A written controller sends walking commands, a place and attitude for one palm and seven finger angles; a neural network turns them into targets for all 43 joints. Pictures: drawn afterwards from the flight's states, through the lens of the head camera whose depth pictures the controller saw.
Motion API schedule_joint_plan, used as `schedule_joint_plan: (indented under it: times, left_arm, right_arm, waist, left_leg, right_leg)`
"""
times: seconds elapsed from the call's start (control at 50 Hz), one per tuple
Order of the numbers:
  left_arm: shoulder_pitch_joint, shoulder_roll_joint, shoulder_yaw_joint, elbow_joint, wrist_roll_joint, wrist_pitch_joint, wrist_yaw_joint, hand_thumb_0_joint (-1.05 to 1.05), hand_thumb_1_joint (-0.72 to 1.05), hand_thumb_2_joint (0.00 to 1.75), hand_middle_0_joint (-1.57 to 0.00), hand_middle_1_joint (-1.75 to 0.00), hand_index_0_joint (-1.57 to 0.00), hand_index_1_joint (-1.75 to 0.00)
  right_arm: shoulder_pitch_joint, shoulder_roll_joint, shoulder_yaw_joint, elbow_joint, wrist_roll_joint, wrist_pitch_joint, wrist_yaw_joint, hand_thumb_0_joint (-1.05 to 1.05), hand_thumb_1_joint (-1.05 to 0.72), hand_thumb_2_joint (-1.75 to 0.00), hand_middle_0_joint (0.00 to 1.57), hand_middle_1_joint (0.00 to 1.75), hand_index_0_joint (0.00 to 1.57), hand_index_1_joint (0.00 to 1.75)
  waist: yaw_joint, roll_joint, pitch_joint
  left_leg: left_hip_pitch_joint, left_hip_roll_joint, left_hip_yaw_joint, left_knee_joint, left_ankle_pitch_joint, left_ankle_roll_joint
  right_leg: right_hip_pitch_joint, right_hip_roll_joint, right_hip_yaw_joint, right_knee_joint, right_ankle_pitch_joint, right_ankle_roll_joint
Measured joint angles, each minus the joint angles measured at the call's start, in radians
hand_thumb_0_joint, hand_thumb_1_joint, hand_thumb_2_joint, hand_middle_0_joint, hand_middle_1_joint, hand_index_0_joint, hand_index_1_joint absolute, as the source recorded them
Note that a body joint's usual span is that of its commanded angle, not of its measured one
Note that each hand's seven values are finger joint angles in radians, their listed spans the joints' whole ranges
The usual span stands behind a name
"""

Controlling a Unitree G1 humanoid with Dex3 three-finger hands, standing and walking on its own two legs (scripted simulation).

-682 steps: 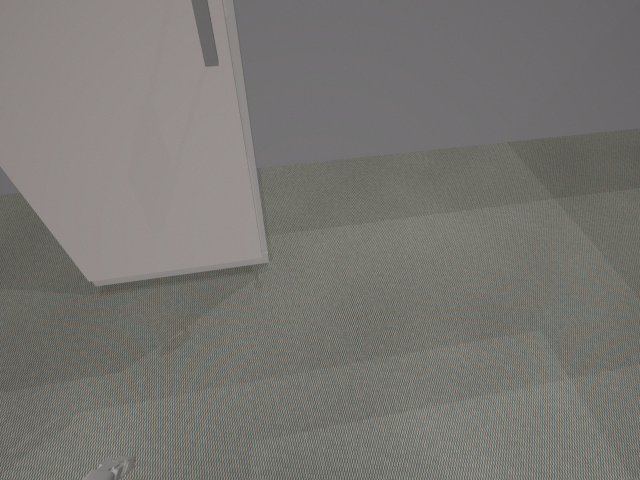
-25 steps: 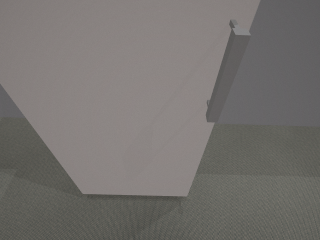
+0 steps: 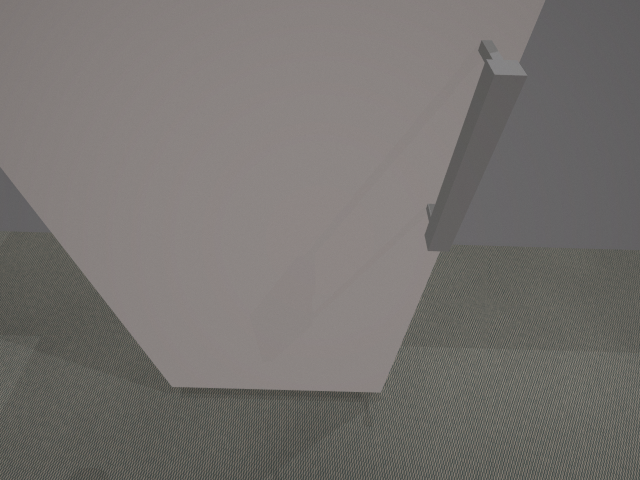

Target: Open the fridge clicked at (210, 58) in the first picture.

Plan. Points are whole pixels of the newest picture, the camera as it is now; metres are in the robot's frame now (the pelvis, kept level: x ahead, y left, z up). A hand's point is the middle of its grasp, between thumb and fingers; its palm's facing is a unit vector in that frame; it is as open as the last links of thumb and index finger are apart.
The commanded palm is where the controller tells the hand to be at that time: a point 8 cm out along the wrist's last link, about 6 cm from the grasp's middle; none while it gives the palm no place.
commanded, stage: look again from close up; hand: right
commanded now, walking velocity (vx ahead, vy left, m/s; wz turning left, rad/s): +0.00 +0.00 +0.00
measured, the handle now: (459, 159) +0.42 -0.12 +0.20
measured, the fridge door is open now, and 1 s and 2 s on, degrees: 0 0 0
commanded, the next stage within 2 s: raise the hand to about handle height in 0.28 s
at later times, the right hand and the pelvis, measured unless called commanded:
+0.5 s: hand out of the picture +0.11 -0.19 -0.10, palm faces +0.23 +0.95 -0.21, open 7.3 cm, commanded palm +0.10 -0.23 -0.05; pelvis +0.00 +0.01 +0.00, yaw -2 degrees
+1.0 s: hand (537, 464) +0.16 -0.20 +0.03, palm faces +0.03 +1.00 -0.08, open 9.8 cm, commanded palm +0.13 -0.26 +0.05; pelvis -0.04 +0.02 -0.04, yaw -4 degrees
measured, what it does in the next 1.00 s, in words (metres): stands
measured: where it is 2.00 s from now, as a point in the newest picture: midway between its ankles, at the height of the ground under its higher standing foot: outside the picture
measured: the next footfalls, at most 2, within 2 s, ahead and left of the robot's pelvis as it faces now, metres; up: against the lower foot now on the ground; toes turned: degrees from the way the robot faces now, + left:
none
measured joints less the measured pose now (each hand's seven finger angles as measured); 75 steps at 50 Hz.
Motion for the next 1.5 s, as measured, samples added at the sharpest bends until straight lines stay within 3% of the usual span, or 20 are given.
schedule_joint_plan:
  times: [0.4, 0.42, 0.44, 0.5, 0.56, 0.6, 0.66, 0.7, 0.76, 0.82, 0.92, 0.98, 1.06, 1.18, 1.36, 1.5]
  left_arm:
    - [-0.005, 0.002, 0.002, 0.004, -0.002, 0.005, 0.000, 0.01, 0.91, 0.90, -0.20, -0.30, -0.20, -0.30]
    - [0.010, 0.007, -0.002, -0.041, -0.016, -0.002, 0.004, 0.01, 0.91, 0.90, -0.20, -0.30, -0.20, -0.30]
    - [0.037, 0.011, -0.004, -0.091, -0.026, -0.041, 0.018, 0.01, 0.91, 0.90, -0.20, -0.30, -0.20, -0.30]
    - [0.084, 0.035, 0.008, -0.208, -0.051, -0.160, 0.044, 0.02, 0.91, 0.90, -0.20, -0.30, -0.20, -0.30]
    - [0.059, 0.068, 0.023, -0.307, -0.037, -0.215, 0.047, 0.02, 0.91, 0.90, -0.20, -0.30, -0.20, -0.30]
    - [0.016, 0.079, 0.034, -0.366, -0.030, -0.228, 0.035, 0.02, 0.91, 0.90, -0.20, -0.30, -0.20, -0.30]
    - [-0.048, 0.088, 0.048, -0.461, -0.028, -0.232, 0.005, 0.02, 0.90, 0.90, -0.20, -0.30, -0.20, -0.30]
    - [-0.077, 0.097, 0.055, -0.526, -0.035, -0.227, -0.007, 0.02, 0.90, 0.90, -0.20, -0.30, -0.20, -0.30]
    - [-0.091, 0.112, 0.059, -0.606, -0.051, -0.207, 0.005, 0.02, 0.90, 0.90, -0.20, -0.30, -0.20, -0.30]
    - [-0.079, 0.119, 0.058, -0.644, -0.051, -0.203, 0.026, 0.01, 0.90, 0.90, -0.20, -0.30, -0.20, -0.30]
    - [-0.049, 0.110, 0.023, -0.609, -0.045, -0.222, 0.046, 0.01, 0.90, 0.90, -0.19, -0.30, -0.20, -0.30]
    - [-0.037, 0.093, -0.010, -0.564, -0.050, -0.234, 0.051, 0.01, 0.90, 0.90, -0.20, -0.30, -0.20, -0.30]
    - [-0.015, 0.065, -0.045, -0.524, -0.056, -0.244, 0.055, 0.02, 0.90, 0.90, -0.20, -0.30, -0.20, -0.30]
    - [0.038, 0.058, -0.056, -0.511, -0.055, -0.271, 0.051, 0.02, 0.90, 0.90, -0.20, -0.30, -0.20, -0.30]
    - [0.044, 0.108, -0.034, -0.494, -0.065, -0.299, 0.061, 0.02, 0.90, 0.90, -0.20, -0.30, -0.20, -0.30]
    - [-0.003, 0.112, -0.041, -0.504, -0.070, -0.301, 0.073, 0.02, 0.90, 0.90, -0.20, -0.30, -0.20, -0.30]
  right_arm:
    - [0.010, 0.008, -0.001, 0.005, -0.002, -0.007, -0.007, 0.01, -0.91, -0.90, 0.20, 0.30, 0.20, 0.30]
    - [0.060, 0.007, -0.017, -0.148, 0.038, 0.055, -0.012, 0.01, -0.92, -0.90, 0.20, 0.30, 0.20, 0.30]
    - [0.122, -0.001, -0.034, -0.339, 0.068, 0.076, -0.019, 0.02, -0.93, -0.90, 0.20, 0.30, 0.21, 0.30]
    - [0.213, -0.014, -0.031, -0.728, 0.131, 0.011, -0.052, 0.03, -0.92, -0.89, 0.20, 0.31, 0.21, 0.31]
    - [0.169, -0.006, -0.068, -0.920, 0.172, -0.110, -0.010, 0.03, -0.88, -0.88, 0.20, 0.34, 0.21, 0.33]
    - [0.112, -0.005, -0.110, -0.947, 0.197, -0.238, 0.064, 0.02, -0.84, -0.86, 0.20, 0.36, 0.21, 0.35]
    - [0.066, -0.018, -0.156, -0.946, 0.243, -0.416, 0.236, 0.02, -0.78, -0.84, 0.20, 0.39, 0.21, 0.39]
    - [0.072, -0.036, -0.177, -0.944, 0.262, -0.466, 0.348, 0.01, -0.74, -0.82, 0.21, 0.42, 0.21, 0.41]
    - [0.125, -0.058, -0.196, -0.969, 0.302, -0.411, 0.427, 0.01, -0.66, -0.80, 0.22, 0.46, 0.22, 0.46]
    - [0.178, -0.064, -0.221, -1.013, 0.317, -0.347, 0.407, 0.01, -0.59, -0.77, 0.22, 0.50, 0.23, 0.50]
    - [0.165, -0.088, -0.248, -1.087, 0.311, -0.352, 0.374, 0.02, -0.47, -0.72, 0.23, 0.58, 0.23, 0.57]
    - [0.097, -0.115, -0.249, -1.092, 0.319, -0.335, 0.410, 0.02, -0.40, -0.69, 0.23, 0.62, 0.24, 0.62]
    - [0.022, -0.152, -0.263, -1.064, 0.338, -0.241, 0.454, 0.01, -0.30, -0.65, 0.24, 0.68, 0.25, 0.68]
    - [0.007, -0.174, -0.325, -1.081, 0.372, -0.149, 0.438, 0.01, -0.17, -0.59, 0.25, 0.77, 0.26, 0.77]
    - [-0.027, -0.183, -0.365, -1.140, 0.372, -0.074, 0.434, 0.01, 0.04, -0.50, 0.27, 0.91, 0.27, 0.90]
    - [-0.107, -0.214, -0.385, -1.166, 0.361, 0.002, 0.435, 0.00, 0.21, -0.43, 0.28, 1.01, 0.28, 1.01]
  waist:
    - [-0.002, -0.004, -0.003]
    - [0.000, -0.007, 0.001]
    - [-0.008, -0.003, 0.001]
    - [0.003, -0.015, -0.033]
    - [0.026, -0.037, -0.080]
    - [0.029, -0.034, -0.113]
    - [0.028, -0.012, -0.147]
    - [0.021, -0.001, -0.154]
    - [0.008, 0.009, -0.156]
    - [-0.011, 0.007, -0.151]
    - [-0.034, -0.009, -0.126]
    - [-0.034, -0.025, -0.111]
    - [-0.016, -0.042, -0.103]
    - [0.006, -0.048, -0.104]
    - [-0.016, -0.043, -0.090]
    - [-0.040, -0.038, -0.076]
  left_leg:
    - [0.005, -0.018, 0.009, -0.017, 0.008, 0.013]
    - [-0.003, -0.021, 0.011, -0.007, 0.006, 0.013]
    - [-0.014, -0.018, 0.008, 0.012, -0.001, 0.014]
    - [-0.046, 0.002, 0.027, 0.067, -0.032, 0.012]
    - [-0.118, 0.011, 0.049, 0.138, -0.058, 0.012]
    - [-0.200, 0.009, 0.044, 0.213, -0.081, 0.016]
    - [-0.329, 0.003, 0.032, 0.338, -0.121, 0.026]
    - [-0.389, -0.004, 0.029, 0.407, -0.146, 0.033]
    - [-0.424, -0.007, 0.034, 0.461, -0.171, 0.037]
    - [-0.417, -0.011, 0.055, 0.467, -0.179, 0.039]
    - [-0.373, -0.021, 0.097, 0.433, -0.168, 0.040]
    - [-0.345, -0.024, 0.107, 0.400, -0.151, 0.039]
    - [-0.307, -0.025, 0.092, 0.342, -0.120, 0.031]
    - [-0.256, -0.021, 0.055, 0.267, -0.082, 0.017]
    - [-0.173, -0.007, 0.042, 0.195, -0.056, 0.000]
    - [-0.090, -0.001, 0.045, 0.129, -0.031, -0.004]
  right_leg:
    - [-0.009, -0.019, 0.009, 0.009, 0.002, 0.016]
    - [-0.020, -0.023, 0.011, 0.026, -0.008, 0.016]
    - [-0.022, -0.019, 0.008, 0.030, -0.012, 0.015]
    - [-0.054, -0.001, 0.026, 0.060, -0.016, 0.011]
    - [-0.140, 0.003, 0.048, 0.143, -0.039, 0.009]
    - [-0.218, -0.002, 0.044, 0.213, -0.061, 0.013]
    - [-0.339, -0.016, 0.033, 0.332, -0.102, 0.020]
    - [-0.396, -0.024, 0.034, 0.398, -0.111, 0.023]
    - [-0.436, -0.028, 0.041, 0.461, -0.155, 0.026]
    - [-0.447, -0.032, 0.063, 0.488, -0.166, 0.030]
    - [-0.437, -0.038, 0.106, 0.498, -0.166, 0.031]
    - [-0.419, -0.038, 0.117, 0.481, -0.156, 0.030]
    - [-0.376, -0.038, 0.102, 0.424, -0.131, 0.023]
    - [-0.305, -0.033, 0.063, 0.335, -0.100, 0.010]
    - [-0.221, -0.016, 0.048, 0.263, -0.079, -0.007]
    - [-0.142, -0.006, 0.052, 0.202, -0.055, -0.011]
